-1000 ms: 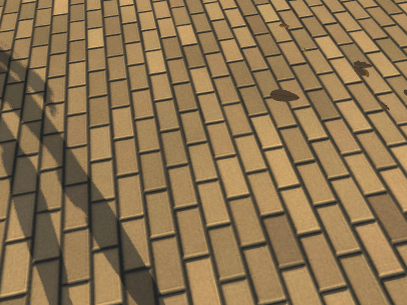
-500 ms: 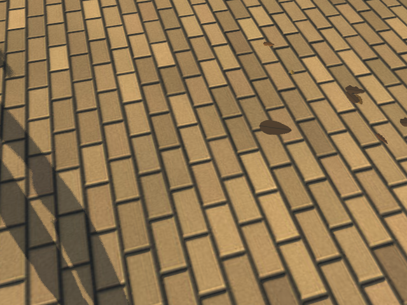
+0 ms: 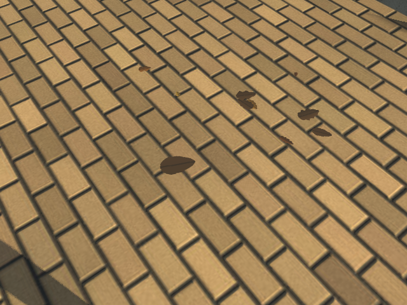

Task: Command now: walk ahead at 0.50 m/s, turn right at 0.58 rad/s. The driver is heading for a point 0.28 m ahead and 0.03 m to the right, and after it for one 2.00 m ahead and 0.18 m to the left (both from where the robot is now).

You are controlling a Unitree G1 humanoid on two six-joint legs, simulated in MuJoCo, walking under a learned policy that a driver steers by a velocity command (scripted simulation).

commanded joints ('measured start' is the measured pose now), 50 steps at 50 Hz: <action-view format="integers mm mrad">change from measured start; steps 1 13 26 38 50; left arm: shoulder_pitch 309 212 172 164 105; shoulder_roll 196 160 155 84 133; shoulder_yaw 51 33 4 -2 1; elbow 9 -38 -38 -30 -87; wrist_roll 12 4 24 20 43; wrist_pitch -29 3 34 26 26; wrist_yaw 5 73 70 78 102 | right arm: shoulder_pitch -132 -280 -136 -167 -130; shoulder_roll -117 -54 -136 -169 -99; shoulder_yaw -7 0 0 -36 -24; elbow -164 -219 -195 -260 -303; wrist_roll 45 -19 1 7 15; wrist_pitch -90 -27 0 87 109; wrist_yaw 19 10 44 -16 -3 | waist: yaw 136 52 6 47 55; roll -101 -89 80 177 -136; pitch -246 -121 -223 -184 -88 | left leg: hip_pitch -746 -399 87 -201 -586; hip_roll -64 -111 180 7 -120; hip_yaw -206 -164 -657 -575 -198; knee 458 -275 -584 -655 168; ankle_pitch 36 568 638 187 174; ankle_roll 64 1 365 215 -64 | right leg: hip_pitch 793 279 -76 255 449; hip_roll -321 -81 32 52 -259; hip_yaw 723 256 179 114 188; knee -414 -336 567 -140 -349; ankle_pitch -102 595 -400 -63 357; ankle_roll -243 -58 178 139 -87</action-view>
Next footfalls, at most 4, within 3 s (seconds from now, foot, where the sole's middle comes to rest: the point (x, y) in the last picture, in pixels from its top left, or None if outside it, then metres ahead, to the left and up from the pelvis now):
0.42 left None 0.41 0.07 -0.75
0.80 right None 0.32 -0.16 -0.75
1.24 left None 0.28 0.11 -0.75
1.64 right None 0.36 -0.12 -0.75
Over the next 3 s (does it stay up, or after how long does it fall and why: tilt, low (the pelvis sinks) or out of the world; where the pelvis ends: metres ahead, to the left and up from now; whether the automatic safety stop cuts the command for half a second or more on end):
stays up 0.29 -0.04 0.02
